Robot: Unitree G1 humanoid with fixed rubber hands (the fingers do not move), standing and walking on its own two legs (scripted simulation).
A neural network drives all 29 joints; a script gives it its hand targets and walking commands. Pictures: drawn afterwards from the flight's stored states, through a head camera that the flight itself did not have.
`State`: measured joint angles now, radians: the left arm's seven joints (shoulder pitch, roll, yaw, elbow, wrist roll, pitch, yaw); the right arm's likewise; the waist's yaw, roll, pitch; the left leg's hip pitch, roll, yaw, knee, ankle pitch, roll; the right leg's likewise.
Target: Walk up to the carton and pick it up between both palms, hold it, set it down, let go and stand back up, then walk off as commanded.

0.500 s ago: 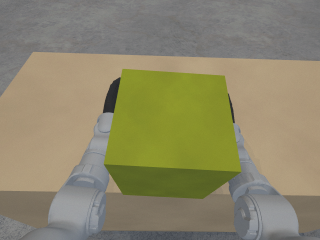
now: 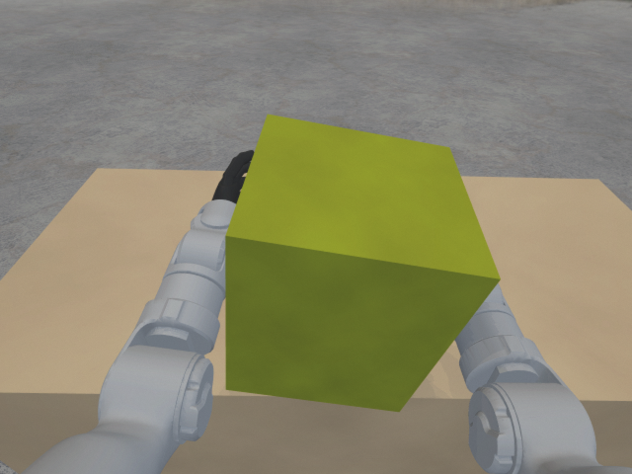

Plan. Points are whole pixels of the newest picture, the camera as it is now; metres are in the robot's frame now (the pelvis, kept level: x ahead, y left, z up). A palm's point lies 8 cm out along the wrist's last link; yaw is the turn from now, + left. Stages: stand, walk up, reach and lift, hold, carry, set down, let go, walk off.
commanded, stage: reach and lift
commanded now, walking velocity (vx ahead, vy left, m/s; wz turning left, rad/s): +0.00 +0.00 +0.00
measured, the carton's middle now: (336, 269) +0.31 +0.00 +0.16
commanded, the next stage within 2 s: hold in 1.28 s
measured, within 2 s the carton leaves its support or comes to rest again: neither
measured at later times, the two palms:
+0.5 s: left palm (230, 199) +0.40 +0.14 +0.20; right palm (452, 224) +0.39 -0.15 +0.17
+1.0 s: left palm (219, 195) +0.40 +0.15 +0.21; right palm (447, 214) +0.39 -0.14 +0.19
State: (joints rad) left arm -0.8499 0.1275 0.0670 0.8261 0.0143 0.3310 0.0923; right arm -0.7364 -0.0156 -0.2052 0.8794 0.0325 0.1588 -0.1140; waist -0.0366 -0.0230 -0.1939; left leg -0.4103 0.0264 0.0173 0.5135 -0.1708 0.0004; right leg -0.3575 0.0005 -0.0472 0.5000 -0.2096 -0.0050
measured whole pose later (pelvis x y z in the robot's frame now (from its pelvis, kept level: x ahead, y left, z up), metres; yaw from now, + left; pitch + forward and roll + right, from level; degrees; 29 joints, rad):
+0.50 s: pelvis +0.00 -0.01 +0.00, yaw +0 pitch +1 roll +0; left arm -0.85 0.13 0.14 0.73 0.05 0.48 0.07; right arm -0.81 -0.02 -0.20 0.84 0.07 0.28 -0.12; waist -0.04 -0.02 -0.14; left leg -0.33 0.03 0.02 0.46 -0.15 -0.01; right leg -0.30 0.00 -0.05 0.50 -0.22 -0.01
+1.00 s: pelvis +0.00 -0.01 +0.00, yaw +0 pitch +0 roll +0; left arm -0.81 0.13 0.16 0.56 0.05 0.58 0.07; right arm -0.81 -0.02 -0.16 0.75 0.11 0.35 -0.13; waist -0.04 -0.02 -0.13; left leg -0.31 0.03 0.02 0.46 -0.15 -0.01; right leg -0.27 0.00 -0.05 0.48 -0.21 -0.01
